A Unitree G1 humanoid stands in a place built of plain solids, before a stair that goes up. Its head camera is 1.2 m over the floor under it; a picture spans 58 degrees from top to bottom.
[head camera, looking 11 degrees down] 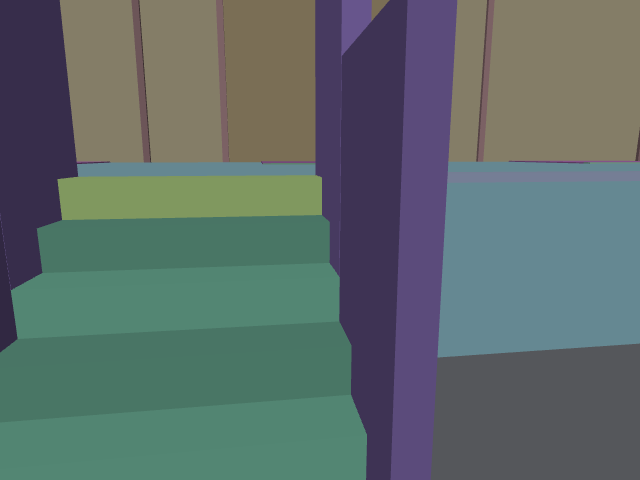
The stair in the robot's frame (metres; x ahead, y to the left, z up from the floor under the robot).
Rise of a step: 0.18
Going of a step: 0.23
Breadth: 1.20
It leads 8 degrees to the left of straight ahead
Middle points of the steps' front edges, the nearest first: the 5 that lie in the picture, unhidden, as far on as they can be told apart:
1.09 0.44 0.37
1.32 0.48 0.55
1.56 0.51 0.73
1.79 0.54 0.92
2.01 0.58 1.10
